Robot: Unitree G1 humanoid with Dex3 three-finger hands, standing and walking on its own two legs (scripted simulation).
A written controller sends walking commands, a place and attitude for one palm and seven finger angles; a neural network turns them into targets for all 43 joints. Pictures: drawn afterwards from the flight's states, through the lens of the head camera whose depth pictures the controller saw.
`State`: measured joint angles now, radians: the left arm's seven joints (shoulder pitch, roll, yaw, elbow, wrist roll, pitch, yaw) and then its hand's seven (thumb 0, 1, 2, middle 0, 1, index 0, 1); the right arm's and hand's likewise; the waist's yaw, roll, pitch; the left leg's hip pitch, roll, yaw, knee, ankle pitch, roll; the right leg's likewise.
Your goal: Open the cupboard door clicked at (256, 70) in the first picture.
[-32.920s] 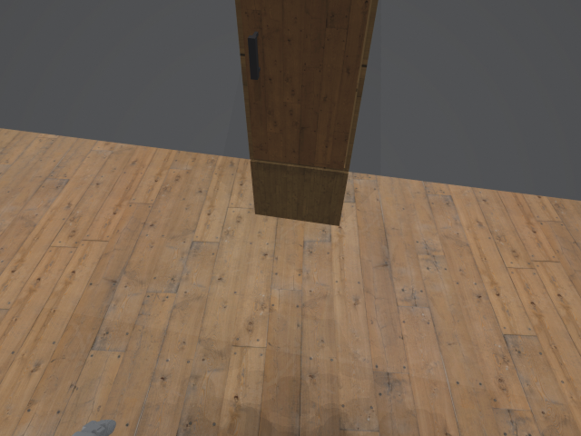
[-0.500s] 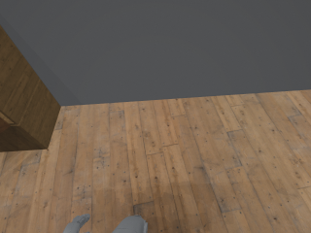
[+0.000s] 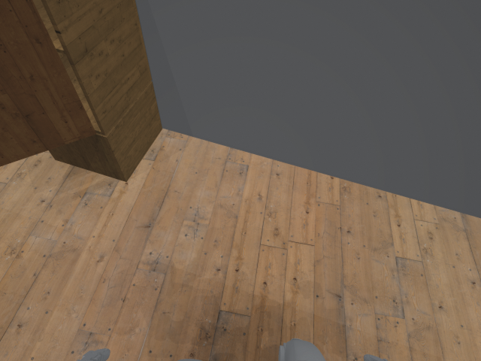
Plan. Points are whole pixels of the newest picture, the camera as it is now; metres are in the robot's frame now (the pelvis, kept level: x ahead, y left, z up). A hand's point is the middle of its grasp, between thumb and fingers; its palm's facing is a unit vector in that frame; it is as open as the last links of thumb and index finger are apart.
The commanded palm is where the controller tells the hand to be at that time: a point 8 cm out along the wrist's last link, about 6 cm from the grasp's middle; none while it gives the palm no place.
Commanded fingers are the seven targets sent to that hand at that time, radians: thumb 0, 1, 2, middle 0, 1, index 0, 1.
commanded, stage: turn to face it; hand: left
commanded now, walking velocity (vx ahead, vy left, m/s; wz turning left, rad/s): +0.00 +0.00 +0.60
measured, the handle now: out of the picture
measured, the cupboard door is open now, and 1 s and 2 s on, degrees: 50 50 50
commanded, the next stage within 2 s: take the last steps up to it in 1.08 s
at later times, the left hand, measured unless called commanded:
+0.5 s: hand out of the picture +0.03 +0.15 -0.16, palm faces +0.32 -0.91 -0.25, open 7.3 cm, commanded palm none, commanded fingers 0.00 0.90 0.90 -0.20 -0.30 -0.20 -0.30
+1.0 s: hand out of the picture -0.05 +0.20 -0.17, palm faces +0.55 -0.81 -0.22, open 7.4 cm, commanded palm none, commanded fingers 0.00 0.90 0.90 -0.20 -0.30 -0.20 -0.30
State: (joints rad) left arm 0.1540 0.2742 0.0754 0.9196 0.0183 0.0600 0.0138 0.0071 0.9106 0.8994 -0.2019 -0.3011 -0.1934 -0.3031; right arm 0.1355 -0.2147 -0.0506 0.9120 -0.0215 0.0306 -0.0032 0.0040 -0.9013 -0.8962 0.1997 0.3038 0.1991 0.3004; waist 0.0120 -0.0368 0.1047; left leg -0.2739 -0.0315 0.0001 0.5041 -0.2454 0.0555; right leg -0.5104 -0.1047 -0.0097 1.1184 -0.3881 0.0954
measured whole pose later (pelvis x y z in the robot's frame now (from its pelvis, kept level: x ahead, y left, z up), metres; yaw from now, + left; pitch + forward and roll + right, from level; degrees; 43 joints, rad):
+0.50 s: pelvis +0.01 -0.06 +0.00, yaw +20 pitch +0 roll +2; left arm 0.19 0.17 0.03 0.89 0.02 0.01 0.03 0.00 0.91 0.90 -0.21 -0.30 -0.20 -0.30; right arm 0.16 -0.25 -0.09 0.97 -0.02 0.10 0.02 0.01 -0.91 -0.90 0.20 0.30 0.19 0.30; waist -0.04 0.00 0.12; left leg -0.47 0.02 0.02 1.05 -0.43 -0.07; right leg -0.18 -0.12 -0.18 0.52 -0.33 0.00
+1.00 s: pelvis -0.01 -0.01 +0.00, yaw +31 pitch +0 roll -1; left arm 0.16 0.24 0.06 0.95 0.01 0.06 0.02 0.00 0.91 0.90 -0.20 -0.30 -0.19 -0.30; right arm 0.16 -0.17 -0.03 0.95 -0.02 0.02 -0.01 0.00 -0.90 -0.90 0.20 0.30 0.20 0.30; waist 0.01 -0.02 0.09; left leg -0.22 -0.03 0.01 0.45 -0.23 0.06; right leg -0.45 -0.09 -0.02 1.01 -0.39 0.09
